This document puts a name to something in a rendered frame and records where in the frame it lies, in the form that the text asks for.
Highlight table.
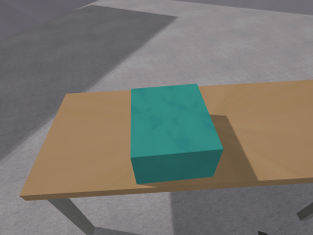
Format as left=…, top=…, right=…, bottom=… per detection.
left=20, top=79, right=313, bottom=235

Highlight carton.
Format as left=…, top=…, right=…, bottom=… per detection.
left=130, top=83, right=224, bottom=184

